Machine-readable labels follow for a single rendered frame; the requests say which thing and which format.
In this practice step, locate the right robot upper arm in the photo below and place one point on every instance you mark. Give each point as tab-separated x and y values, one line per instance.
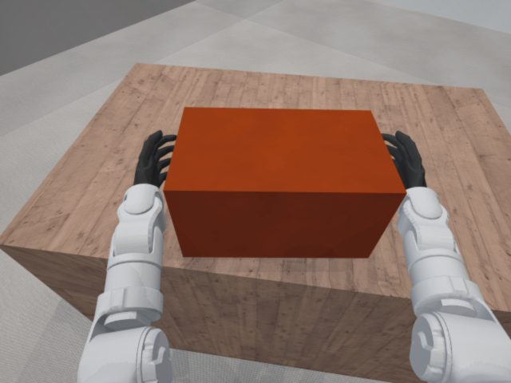
450	348

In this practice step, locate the left robot upper arm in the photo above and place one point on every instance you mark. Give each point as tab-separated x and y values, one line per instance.
138	355

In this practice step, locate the pedestal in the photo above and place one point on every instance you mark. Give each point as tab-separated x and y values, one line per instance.
351	317

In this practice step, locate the left robot hand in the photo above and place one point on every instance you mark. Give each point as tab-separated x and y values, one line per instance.
149	167

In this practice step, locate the left robot forearm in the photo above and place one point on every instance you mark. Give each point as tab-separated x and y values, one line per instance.
132	297

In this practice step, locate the carton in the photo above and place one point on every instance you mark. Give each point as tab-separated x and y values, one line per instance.
280	183

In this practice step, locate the right robot forearm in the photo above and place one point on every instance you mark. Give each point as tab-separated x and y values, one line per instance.
434	263

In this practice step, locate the right robot hand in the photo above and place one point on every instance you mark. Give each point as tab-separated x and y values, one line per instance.
407	160

